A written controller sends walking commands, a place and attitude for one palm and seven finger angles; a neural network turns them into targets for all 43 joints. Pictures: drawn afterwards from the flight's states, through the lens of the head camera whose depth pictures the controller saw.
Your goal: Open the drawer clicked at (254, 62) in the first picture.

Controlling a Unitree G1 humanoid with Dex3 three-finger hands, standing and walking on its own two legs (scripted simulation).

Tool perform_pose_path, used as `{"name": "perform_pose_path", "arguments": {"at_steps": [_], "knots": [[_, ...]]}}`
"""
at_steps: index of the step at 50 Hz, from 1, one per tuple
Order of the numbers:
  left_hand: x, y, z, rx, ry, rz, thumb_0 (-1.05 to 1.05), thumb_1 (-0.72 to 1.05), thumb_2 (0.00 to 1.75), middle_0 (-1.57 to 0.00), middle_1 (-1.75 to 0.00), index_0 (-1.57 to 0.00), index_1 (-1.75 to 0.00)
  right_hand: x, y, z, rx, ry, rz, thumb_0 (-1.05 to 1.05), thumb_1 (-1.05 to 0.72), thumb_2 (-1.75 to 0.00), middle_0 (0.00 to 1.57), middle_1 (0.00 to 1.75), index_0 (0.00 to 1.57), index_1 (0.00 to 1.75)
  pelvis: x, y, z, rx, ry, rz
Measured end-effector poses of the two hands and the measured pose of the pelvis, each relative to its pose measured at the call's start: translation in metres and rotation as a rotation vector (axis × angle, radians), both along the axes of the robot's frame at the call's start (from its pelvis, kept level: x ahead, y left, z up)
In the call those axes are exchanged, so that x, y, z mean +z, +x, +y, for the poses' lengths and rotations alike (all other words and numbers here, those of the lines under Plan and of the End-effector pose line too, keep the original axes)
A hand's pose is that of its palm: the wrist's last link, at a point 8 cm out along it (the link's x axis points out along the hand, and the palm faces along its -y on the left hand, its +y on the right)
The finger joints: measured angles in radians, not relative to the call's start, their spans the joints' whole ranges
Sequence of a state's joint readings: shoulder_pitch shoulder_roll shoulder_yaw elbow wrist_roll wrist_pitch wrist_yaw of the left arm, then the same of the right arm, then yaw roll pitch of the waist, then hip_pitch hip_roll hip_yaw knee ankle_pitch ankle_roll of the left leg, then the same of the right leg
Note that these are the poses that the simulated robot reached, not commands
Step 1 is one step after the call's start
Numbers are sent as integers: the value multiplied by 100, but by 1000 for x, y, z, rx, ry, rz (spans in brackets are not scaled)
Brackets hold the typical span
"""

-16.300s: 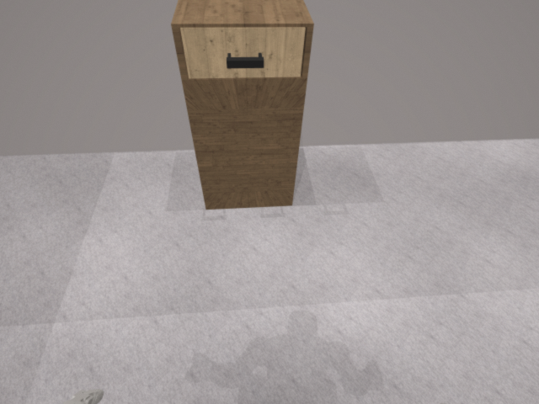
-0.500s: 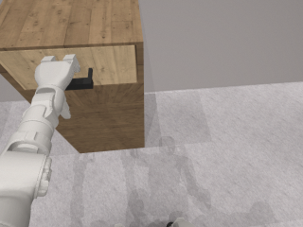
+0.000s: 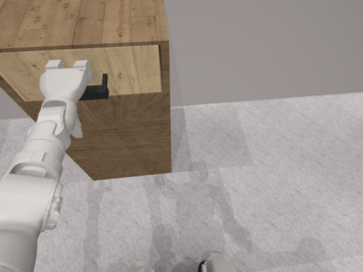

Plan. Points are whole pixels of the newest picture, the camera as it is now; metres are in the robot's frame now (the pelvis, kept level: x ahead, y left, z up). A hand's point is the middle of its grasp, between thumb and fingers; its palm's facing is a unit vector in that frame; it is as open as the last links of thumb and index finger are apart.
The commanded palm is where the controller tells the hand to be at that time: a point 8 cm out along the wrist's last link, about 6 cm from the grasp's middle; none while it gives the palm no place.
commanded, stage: lower the fingers behind the handle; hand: left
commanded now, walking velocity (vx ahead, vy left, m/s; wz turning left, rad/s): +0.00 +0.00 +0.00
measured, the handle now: (84, 86) +0.55 +0.21 +0.03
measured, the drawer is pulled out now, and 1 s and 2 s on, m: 0.00 0.00 0.00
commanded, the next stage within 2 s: lift the fingers back up to retry in 0.38 s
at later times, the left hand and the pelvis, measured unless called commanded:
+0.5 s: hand (74, 100) +0.50 +0.22 +0.04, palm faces -0.04 +0.00 -1.00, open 13.8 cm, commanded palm +0.49 +0.22 +0.08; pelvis -0.01 +0.00 -0.01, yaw +0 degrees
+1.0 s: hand (71, 87) +0.51 +0.22 +0.08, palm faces -0.02 -0.03 -1.00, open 13.7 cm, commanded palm +0.49 +0.22 +0.14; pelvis +0.02 +0.00 +0.02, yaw +0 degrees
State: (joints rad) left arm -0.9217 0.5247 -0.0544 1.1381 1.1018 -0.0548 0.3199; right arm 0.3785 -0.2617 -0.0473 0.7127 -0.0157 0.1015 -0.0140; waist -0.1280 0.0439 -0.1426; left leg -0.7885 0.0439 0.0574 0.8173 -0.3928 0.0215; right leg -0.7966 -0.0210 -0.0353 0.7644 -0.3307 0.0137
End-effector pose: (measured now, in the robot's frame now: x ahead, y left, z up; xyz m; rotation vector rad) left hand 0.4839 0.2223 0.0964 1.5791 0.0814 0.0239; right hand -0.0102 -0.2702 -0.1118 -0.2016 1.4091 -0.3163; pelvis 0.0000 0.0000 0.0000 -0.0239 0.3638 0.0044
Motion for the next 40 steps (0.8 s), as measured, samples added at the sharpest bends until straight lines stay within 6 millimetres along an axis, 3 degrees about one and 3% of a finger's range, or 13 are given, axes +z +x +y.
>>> {"name": "perform_pose_path", "arguments": {"at_steps": [26,40], "knots": [[0,0,0,5,-8,0,0,-49,30,-21,-127,-32,-120,-4,-18,2,-6,-8,7,0,-91,-90,20,30,21,30,-6,-13,1,-1,-3,15],[10,1,-2,-18,-38,-4,0,-49,30,-27,-120,-32,-120,4,-3,7,-10,1,-6,0,-91,-90,20,30,21,30,5,1,4,3,-6,-18]]}}
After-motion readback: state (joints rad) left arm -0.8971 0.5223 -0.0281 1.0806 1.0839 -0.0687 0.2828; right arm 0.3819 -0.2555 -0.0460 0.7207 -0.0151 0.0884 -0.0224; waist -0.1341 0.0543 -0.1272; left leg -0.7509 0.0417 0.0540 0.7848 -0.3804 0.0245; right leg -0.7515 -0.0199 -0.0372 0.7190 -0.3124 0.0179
